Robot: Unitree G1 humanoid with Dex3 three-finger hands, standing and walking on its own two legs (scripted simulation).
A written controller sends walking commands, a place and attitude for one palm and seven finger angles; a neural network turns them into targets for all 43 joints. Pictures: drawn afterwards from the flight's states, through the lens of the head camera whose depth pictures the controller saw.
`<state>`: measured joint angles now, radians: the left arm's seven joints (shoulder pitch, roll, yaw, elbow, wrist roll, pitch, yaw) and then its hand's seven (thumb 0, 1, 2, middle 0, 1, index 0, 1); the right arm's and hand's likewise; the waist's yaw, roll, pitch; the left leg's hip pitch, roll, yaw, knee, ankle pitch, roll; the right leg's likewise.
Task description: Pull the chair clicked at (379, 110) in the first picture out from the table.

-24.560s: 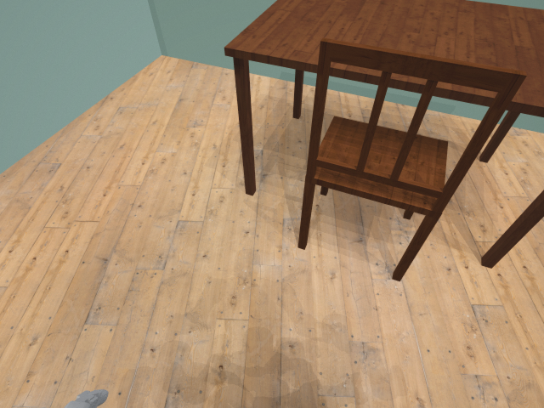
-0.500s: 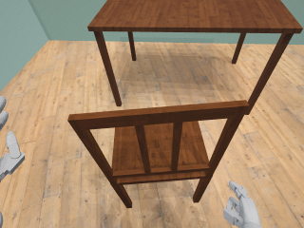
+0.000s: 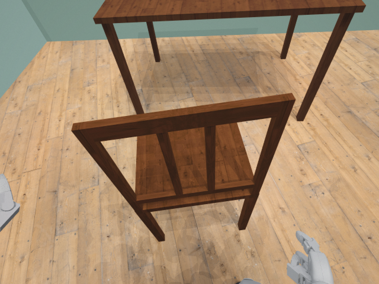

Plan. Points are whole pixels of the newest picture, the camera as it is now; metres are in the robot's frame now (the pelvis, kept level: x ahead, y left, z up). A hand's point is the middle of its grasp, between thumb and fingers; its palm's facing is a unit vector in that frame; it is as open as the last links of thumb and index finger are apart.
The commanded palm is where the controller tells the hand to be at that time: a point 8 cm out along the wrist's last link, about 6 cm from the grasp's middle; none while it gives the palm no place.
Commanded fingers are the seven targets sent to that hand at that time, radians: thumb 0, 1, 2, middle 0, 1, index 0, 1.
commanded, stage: step back with the hand held close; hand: left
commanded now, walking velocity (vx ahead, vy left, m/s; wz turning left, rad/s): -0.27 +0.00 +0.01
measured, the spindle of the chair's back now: (172, 167) +0.40 +0.09 -0.07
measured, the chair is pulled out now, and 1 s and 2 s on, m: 0.58 0.58 0.58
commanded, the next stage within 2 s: stop stepping back and stand still in 1.54 s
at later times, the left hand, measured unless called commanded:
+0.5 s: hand (12, 216) +0.19 +0.26 +0.17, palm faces +0.38 -0.73 -0.57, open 7.4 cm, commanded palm +0.12 +0.30 +0.19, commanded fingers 0.00 0.90 0.90 -0.20 -0.30 -0.20 -0.30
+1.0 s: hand (10, 228) +0.17 +0.25 +0.18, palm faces +0.42 -0.74 -0.53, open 7.4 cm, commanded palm +0.10 +0.29 +0.19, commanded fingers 0.00 0.90 0.90 -0.20 -0.30 -0.20 -0.30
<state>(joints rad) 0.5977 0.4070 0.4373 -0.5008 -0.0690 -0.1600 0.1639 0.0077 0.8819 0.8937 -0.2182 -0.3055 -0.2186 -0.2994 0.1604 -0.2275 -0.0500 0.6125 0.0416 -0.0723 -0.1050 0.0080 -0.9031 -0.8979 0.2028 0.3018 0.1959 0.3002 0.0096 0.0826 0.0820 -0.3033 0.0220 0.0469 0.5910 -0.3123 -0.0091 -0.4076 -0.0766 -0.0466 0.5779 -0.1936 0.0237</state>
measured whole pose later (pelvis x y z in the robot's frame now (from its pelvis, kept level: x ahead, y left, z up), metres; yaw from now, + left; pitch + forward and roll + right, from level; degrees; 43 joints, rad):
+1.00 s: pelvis -0.03 -0.01 -0.01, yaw +2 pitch +2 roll +0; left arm 0.56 0.42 0.47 -0.58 -0.06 -0.26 0.16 0.01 0.88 0.89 -0.22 -0.31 -0.22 -0.30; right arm 0.17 -0.17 -0.05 0.64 0.01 -0.15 -0.08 0.01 -0.90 -0.90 0.20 0.30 0.20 0.30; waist 0.00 0.02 0.09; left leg -0.44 0.03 0.00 0.72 -0.35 -0.02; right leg -0.48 -0.04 -0.04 0.64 -0.20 0.00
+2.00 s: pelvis -0.20 -0.03 +0.00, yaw +0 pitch -2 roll +1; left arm 0.61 0.44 0.42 -0.48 -0.03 -0.19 0.16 0.01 0.88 0.89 -0.22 -0.31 -0.22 -0.30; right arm 0.29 -0.22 -0.05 0.66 0.03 -0.15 -0.09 0.01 -0.90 -0.90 0.20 0.30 0.20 0.30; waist -0.03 -0.01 0.02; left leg -0.23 0.00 0.05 0.55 -0.30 0.01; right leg -0.38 -0.04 -0.01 0.68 -0.35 0.02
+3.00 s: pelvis -0.16 -0.01 +0.02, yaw +1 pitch +0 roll -1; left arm 0.61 0.44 0.41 -0.52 -0.07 -0.19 0.14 0.01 0.88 0.89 -0.22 -0.31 -0.22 -0.30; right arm 0.18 -0.18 -0.03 0.61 0.04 -0.10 -0.07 0.01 -0.90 -0.90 0.20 0.30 0.20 0.30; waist -0.01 0.00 0.07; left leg -0.13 -0.02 0.02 0.42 -0.28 0.03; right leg -0.18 -0.02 0.00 0.37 -0.20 0.03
